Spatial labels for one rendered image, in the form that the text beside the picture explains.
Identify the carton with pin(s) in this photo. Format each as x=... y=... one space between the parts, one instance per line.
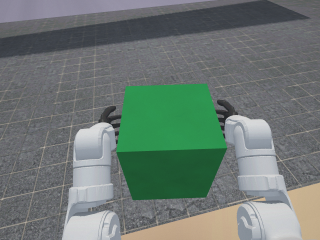
x=170 y=143

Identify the left robot upper arm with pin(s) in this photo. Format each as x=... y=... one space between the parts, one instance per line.
x=93 y=225

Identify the left robot forearm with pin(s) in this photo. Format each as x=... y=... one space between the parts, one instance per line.
x=92 y=185

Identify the robot left hand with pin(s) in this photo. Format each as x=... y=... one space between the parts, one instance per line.
x=105 y=119

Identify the right robot upper arm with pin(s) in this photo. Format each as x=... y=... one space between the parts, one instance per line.
x=267 y=220

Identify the right robot forearm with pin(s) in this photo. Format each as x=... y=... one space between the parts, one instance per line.
x=257 y=164

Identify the robot right hand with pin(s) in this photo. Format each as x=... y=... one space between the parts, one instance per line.
x=230 y=112

